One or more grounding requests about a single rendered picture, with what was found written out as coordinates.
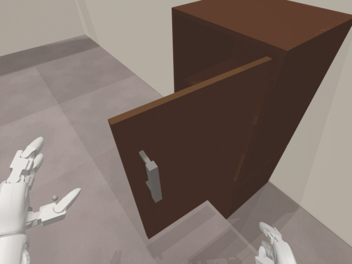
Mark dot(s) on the robot left forearm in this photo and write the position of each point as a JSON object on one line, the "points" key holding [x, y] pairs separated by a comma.
{"points": [[13, 249]]}

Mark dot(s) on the cupboard door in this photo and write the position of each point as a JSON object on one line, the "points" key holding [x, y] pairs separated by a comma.
{"points": [[195, 136]]}

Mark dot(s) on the handle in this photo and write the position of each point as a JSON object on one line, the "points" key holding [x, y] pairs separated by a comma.
{"points": [[153, 182]]}

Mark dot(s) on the robot left hand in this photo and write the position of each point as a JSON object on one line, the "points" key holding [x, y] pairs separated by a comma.
{"points": [[15, 199]]}

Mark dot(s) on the robot right hand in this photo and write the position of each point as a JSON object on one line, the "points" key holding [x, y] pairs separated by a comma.
{"points": [[279, 253]]}

